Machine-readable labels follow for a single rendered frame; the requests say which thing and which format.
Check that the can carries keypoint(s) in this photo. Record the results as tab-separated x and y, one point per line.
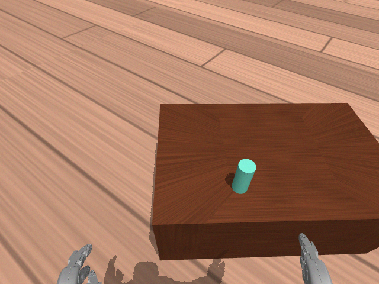
243	176

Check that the left robot hand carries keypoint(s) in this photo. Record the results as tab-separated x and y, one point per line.
73	274

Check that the right robot hand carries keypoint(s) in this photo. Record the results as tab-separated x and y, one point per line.
314	271

